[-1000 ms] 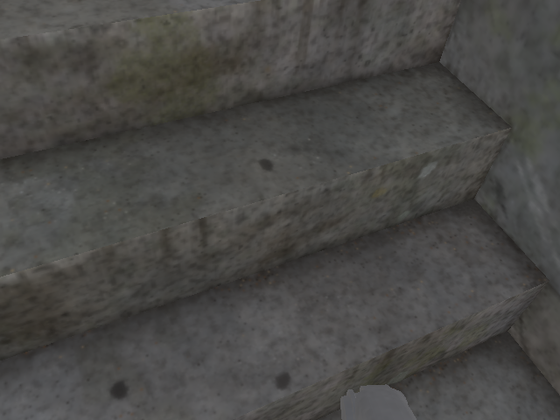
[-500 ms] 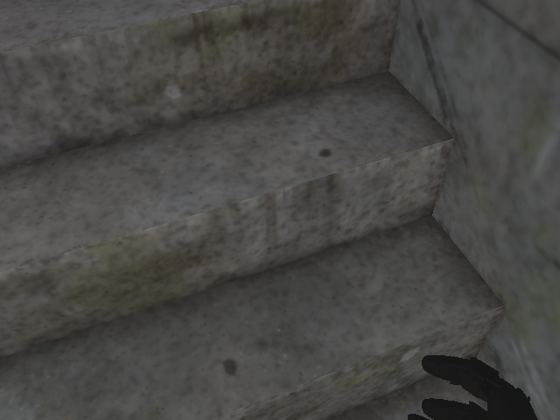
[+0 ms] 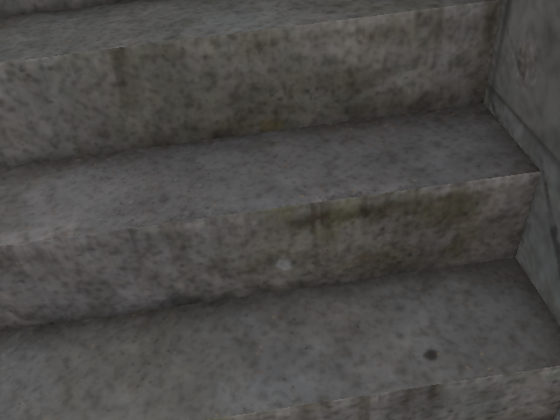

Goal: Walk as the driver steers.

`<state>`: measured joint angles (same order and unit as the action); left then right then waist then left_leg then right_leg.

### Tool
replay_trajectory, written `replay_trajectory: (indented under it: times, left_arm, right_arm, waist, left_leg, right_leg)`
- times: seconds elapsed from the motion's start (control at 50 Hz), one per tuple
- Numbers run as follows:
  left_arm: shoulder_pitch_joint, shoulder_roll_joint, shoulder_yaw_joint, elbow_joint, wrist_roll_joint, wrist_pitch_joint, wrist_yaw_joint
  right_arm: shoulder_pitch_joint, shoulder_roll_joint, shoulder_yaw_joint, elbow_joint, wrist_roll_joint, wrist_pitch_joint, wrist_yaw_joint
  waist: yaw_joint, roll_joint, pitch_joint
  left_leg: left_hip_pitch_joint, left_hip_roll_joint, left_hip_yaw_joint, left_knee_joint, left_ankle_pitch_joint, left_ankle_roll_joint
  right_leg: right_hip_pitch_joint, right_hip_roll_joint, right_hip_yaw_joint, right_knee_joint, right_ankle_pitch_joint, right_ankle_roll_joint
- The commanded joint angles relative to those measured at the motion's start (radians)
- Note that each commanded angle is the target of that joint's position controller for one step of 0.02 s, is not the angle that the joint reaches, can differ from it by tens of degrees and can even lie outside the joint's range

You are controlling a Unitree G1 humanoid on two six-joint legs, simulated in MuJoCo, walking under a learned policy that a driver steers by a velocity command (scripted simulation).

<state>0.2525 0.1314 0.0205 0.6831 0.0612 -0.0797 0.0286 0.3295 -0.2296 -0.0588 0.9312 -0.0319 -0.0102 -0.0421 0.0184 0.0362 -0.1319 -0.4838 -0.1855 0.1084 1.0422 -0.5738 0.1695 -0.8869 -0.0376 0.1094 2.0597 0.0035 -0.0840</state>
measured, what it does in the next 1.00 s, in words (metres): climbs, turning left: right foot 0.21 m higher, then left foot 0.20 m higher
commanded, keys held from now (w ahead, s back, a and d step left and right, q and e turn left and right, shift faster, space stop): w+q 0.30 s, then q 0.38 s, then no key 0.32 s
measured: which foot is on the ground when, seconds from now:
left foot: down 0.00-0.30, up 0.32-0.80, down 0.82-1.00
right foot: up 0.00-0.28, down 0.30-0.86, up 0.88-1.00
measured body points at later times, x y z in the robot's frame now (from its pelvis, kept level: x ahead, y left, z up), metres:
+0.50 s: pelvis +0.24 -0.06 +0.23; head +0.27 -0.06 +0.68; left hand +0.24 +0.21 +0.10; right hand +0.49 -0.24 +0.15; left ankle +0.21 +0.06 -0.21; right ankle +0.31 -0.16 -0.45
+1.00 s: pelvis +0.42 +0.07 +0.40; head +0.44 +0.07 +0.85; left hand +0.44 +0.37 +0.31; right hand +0.64 -0.09 +0.27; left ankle +0.48 +0.21 -0.25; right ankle +0.35 -0.09 -0.08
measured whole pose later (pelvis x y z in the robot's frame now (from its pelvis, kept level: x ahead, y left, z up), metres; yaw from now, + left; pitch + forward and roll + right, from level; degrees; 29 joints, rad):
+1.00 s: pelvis +0.42 +0.07 +0.40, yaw +26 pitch +0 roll +2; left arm 0.20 0.24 0.08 0.67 0.01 -0.08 -0.01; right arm 0.16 -0.17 -0.06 0.77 -0.02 0.05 -0.02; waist -0.02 -0.02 0.03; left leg -0.73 0.00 0.13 1.09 -0.37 0.08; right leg -0.56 0.02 0.05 1.86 -0.12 -0.04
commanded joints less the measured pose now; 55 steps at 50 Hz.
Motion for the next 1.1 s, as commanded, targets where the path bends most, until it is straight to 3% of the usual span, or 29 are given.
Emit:
replay_trajectory:
  times: [0.02, 0.06, 0.1, 0.16, 0.22, 0.24, 0.26, 0.28, 0.3, 0.32, 0.34, 0.38, 0.44, 0.5, 0.58, 0.66, 0.7, 0.72, 0.76, 0.82, 0.84, 0.86, 0.88, 0.9, 0.92, 0.96, 0.98, 1.02, 1.1]
  left_arm:
    - [-0.032, -0.092, -0.054, -0.124, -0.002, 0.03, 0.036]
    - [-0.169, -0.063, -0.054, -0.165, -0.035, 0.047, 0.056]
    - [-0.256, -0.051, -0.052, -0.213, -0.033, 0.055, 0.065]
    - [-0.431, -0.036, -0.072, -0.308, 0.01, 0.039, 0.044]
    - [-0.572, -0.048, -0.1, -0.391, -0.021, 0.068, 0.024]
    - [-0.505, -0.027, -0.102, -0.372, -0.054, 0.063, 0.03]
    - [-0.269, 0.055, -0.043, -0.284, -0.086, 0.056, 0.04]
    - [-0.04, 0.138, -0.005, -0.214, -0.108, 0.055, 0.042]
    - [0.097, 0.209, 0.036, -0.178, -0.06, 0.041, 0.032]
    - [0.166, 0.294, 0.063, -0.083, -0.031, 0.031, 0.028]
    - [0.052, 0.302, 0.079, -0.074, -0.036, 0.035, 0.036]
    - [-0.088, 0.08, 0.041, 0.02, -0.09, 0.033, 0.043]
    - [0.001, -0.036, 0.007, 0.185, -0.032, -0.014, 0.042]
    - [-0.012, 0.072, 0.033, 0.183, -0.046, -0.081, 0.021]
    - [0.097, 0.148, 0.037, 0.221, -0.051, -0.119, 0.01]
    - [0.141, 0.192, 0.046, 0.211, -0.029, -0.078, 0.012]
    - [0.227, 0.2, 0.053, 0.241, -0.042, -0.063, 0.034]
    - [0.233, 0.231, 0.067, 0.25, -0.043, -0.048, 0.037]
    - [0.286, 0.217, 0.07, 0.262, -0.053, -0.018, 0.056]
    - [0.19, 0.353, 0.088, 0.191, -0.111, -0.042, 0.014]
    - [0.161, 0.416, 0.106, 0.176, -0.142, -0.054, -0.027]
    - [0.129, 0.359, 0.105, 0.106, -0.115, -0.065, -0.059]
    - [0.009, 0.271, 0.095, -0.009, -0.105, -0.069, -0.091]
    - [0.016, 0.215, 0.087, -0.019, -0.083, -0.056, -0.102]
    - [0.03, 0.133, 0.071, -0.047, -0.072, -0.033, -0.089]
    - [-0.069, 0.073, 0.048, -0.125, -0.04, -0.015, -0.037]
    - [-0.044, 0.061, 0.037, -0.127, -0.031, -0.005, -0.022]
    - [0.012, 0.056, 0.027, -0.106, -0.047, 0.022, -0.001]
    - [-0.013, 0.072, 0.026, -0.116, -0.05, 0.04, 0.026]
  right_arm:
    - [-0.094, 0.053, 0.02, -0.035, 0.018, -0.075, 0.038]
    - [0.006, 0.003, 0.012, -0.027, 0.012, -0.102, 0.047]
    - [0.107, -0.032, -0.001, -0.019, 0.006, -0.123, 0.048]
    - [0.155, -0.085, -0.024, -0.027, 0.02, -0.108, 0.02]
    - [0.224, -0.145, -0.054, -0.036, 0.044, -0.088, -0.028]
    - [0.115, -0.11, -0.052, -0.055, 0.066, -0.085, -0.037]
    - [0.092, -0.176, -0.071, -0.098, 0.062, -0.109, -0.036]
    - [-0.009, -0.272, -0.103, -0.136, 0.069, -0.142, -0.018]
    - [-0.064, -0.246, -0.104, -0.147, 0.077, -0.193, 0.023]
    - [-0.1, -0.067, -0.069, -0.171, 0.105, -0.19, 0.064]
    - [-0.12, -0.033, -0.061, -0.246, -0.008, -0.169, 0.081]
    - [-0.133, 0.077, -0.029, -0.272, -0.052, -0.116, 0.09]
    - [-0.163, 0.171, 0.024, -0.317, -0.034, -0.049, 0.056]
    - [-0.098, 0.094, 0.007, -0.343, -0.006, 0.018, 0.032]
    - [-0.333, 0.15, 0.016, -0.422, -0.007, 0.061, 0.003]
    - [-0.488, 0.122, 0.026, -0.499, -0.006, 0.058, 0.026]
    - [-0.529, 0.144, 0.034, -0.548, -0.006, 0.086, 0.036]
    - [-0.518, 0.138, 0.048, -0.556, -0.014, 0.088, 0.048]
    - [-0.532, 0.214, 0.081, -0.562, 0.02, 0.1, 0.066]
    - [-0.208, 0.113, 0.033, -0.446, 0.032, 0.093, 0.034]
    - [-0.042, 0.063, 0.017, -0.397, 0.027, 0.083, 0.026]
    - [-0.027, 0.008, -0.006, -0.358, 0.024, 0.073, 0.017]
    - [-0.073, -0.115, -0.057, -0.363, 0.014, 0.081, 0.012]
    - [-0.132, -0.167, -0.072, -0.38, 0.018, 0.085, 0.006]
    - [-0.208, -0.138, -0.062, -0.347, 0.006, 0.079, 0.01]
    - [-0.258, -0.039, -0.033, -0.235, 0.018, 0.038, 0.018]
    - [-0.249, 0.012, -0.014, -0.205, 0.009, 0.022, 0.018]
    - [-0.203, 0.063, 0.006, -0.164, 0.008, -0.008, 0.014]
    - [-0.141, -0.011, -0.008, -0.151, -0.002, -0.087, 0.011]
  waist:
    - [0.076, -0.12, 0.333]
    - [0.002, -0.033, 0.308]
    - [-0.044, 0.059, 0.268]
    - [-0.081, -0.062, 0.266]
    - [-0.149, 0.029, 0.156]
    - [-0.055, 0.053, 0.096]
    - [0.057, 0.133, -0.166]
    - [0.172, 0.165, -0.348]
    - [0.24, 0.124, -0.421]
    - [0.239, -0.298, -0.435]
    - [0.131, -0.392, -0.44]
    - [-0.035, -0.034, -0.121]
    - [-0.063, 0.003, 0.13]
    - [-0.153, -0.013, 0.184]
    - [-0.094, -0.068, 0.239]
    - [-0.067, -0.048, 0.261]
    - [-0.045, -0.14, 0.202]
    - [-0.027, -0.191, 0.16]
    - [0.025, -0.263, 0.094]
    - [-0.112, -0.288, -0.144]
    - [-0.2, -0.351, -0.228]
    - [-0.204, -0.258, -0.203]
    - [-0.226, 0.131, -0.227]
    - [-0.189, 0.088, -0.353]
    - [-0.118, 0.05, -0.296]
    - [-0.03, 0.001, 0.064]
    - [-0.014, 0.016, 0.117]
    - [0.016, -0.002, 0.155]
    - [0.019, -0.004, 0.11]
  left_leg:
    - [-0.176, 0.218, -0.458, -0.575, 0.256, 0.012]
    - [-0.101, 0.246, -0.512, -0.663, 0.375, 0.068]
    - [0.12, 0.291, -0.567, -0.706, 0.388, 0.087]
    - [0.249, 0.249, -0.504, -0.764, 0.354, 0.022]
    - [0.338, 0.312, -0.47, -0.98, 0.886, 0.073]
    - [0.144, 0.253, -0.339, -0.917, 1.465, 0.04]
    - [0.191, 0.274, -0.353, -0.669, 2.068, 0.04]
    - [0.258, 0.313, -0.379, -0.45, 2.294, 0.033]
    - [0.293, 0.291, -0.395, -0.204, 2.099, 0.008]
    - [-0.063, 0.014, -0.395, 0.281, 1.048, -0.069]
    - [-0.166, -0.058, -0.355, 0.742, 0.437, -0.128]
    - [-0.392, 0.049, -0.296, 0.867, 0.569, -0.084]
    - [-0.627, 0.071, -0.327, 1.126, 0.407, -0.034]
    - [-0.664, 0.136, -0.348, 1.08, 0.331, -0.053]
    - [-0.957, 0.109, -0.302, 1.412, 0.259, -0.027]
    - [-0.949, 0.178, -0.17, 1.092, 0.277, -0.059]
    - [-0.946, 0.232, -0.128, 0.985, 0.257, -0.064]
    - [-0.873, 0.273, -0.029, 0.786, 0.171, -0.081]
    - [-0.671, 0.327, 0.027, 0.525, 0.045, -0.034]
    - [0.013, 0.14, 0.133, 0.21, 0.143, 0.02]
    - [0.169, 0.114, 0.069, 0.014, 0.117, 0.034]
    - [0.297, 0.233, -0.288, -0.128, 0.119, 0.092]
    - [0.364, 0.45, -0.827, -0.558, 0.225, 0.173]
    - [0.307, 0.498, -0.943, -0.642, 0.181, 0.204]
    - [0.217, 0.481, -0.876, -0.626, 0.0, 0.169]
    - [-0.034, 0.403, -0.68, -0.496, -0.111, 0.086]
    - [-0.063, 0.381, -0.603, -0.484, -0.043, 0.071]
    - [-0.065, 0.378, -0.479, -0.514, 0.149, 0.06]
    - [0.033, 0.409, -0.328, -0.587, 0.547, 0.055]
  right_leg:
    - [-0.306, -0.003, -0.062, 0.108, -0.064, 0.017]
    - [-0.386, 0.015, -0.151, 0.179, -0.152, 0.03]
    - [-0.573, -0.005, -0.12, 0.412, -0.277, 0.02]
    - [-0.586, -0.05, -0.094, 0.094, -0.424, 0.0]
    - [-0.315, -0.032, -0.235, -0.358, -0.491, 0.009]
    - [0.156, 0.025, -0.276, -0.717, -0.594, -0.032]
    - [0.523, 0.093, -0.25, -0.746, -0.572, -0.044]
    - [0.686, 0.089, -0.177, -0.833, -0.444, -0.048]
    - [0.811, 0.058, -0.055, -1.093, -0.433, -0.064]
    - [1.061, -0.202, 0.485, -1.494, -0.291, -0.218]
    - [0.96, -0.329, 0.819, -1.655, -0.113, -0.263]
    - [0.71, -0.284, 0.543, -1.444, -0.561, -0.214]
    - [0.518, -0.245, 0.233, -1.524, -0.354, -0.128]
    - [0.505, -0.298, 0.055, -1.655, -0.067, -0.069]
    - [0.612, -0.32, -0.062, -1.777, -0.138, -0.072]
    - [0.662, -0.264, -0.212, -1.892, -0.271, -0.042]
    - [0.819, -0.253, -0.223, -1.924, -0.147, -0.061]
    - [0.903, -0.226, -0.292, -1.968, -0.005, -0.086]
    - [1.04, -0.233, -0.323, -1.993, 0.302, -0.113]
    - [0.978, -0.32, -0.329, -1.639, 1.561, -0.067]
    - [0.977, -0.272, -0.352, -1.419, 1.534, -0.037]
    - [0.615, -0.153, -0.305, -1.176, 1.055, 0.022]
    - [0.324, 0.065, -0.245, -0.694, -0.118, 0.088]
    - [0.335, 0.105, -0.006, -0.198, -0.249, 0.099]
    - [0.277, 0.071, 0.068, -0.067, -0.179, 0.085]
    - [0.123, 0.048, 0.041, -0.075, -0.131, 0.034]
    - [0.081, 0.069, 0.03, -0.019, -0.155, 0.016]
    - [0.04, 0.081, 0.027, -0.052, -0.157, 0.021]
    - [0.035, 0.061, 0.054, -0.232, -0.226, 0.062]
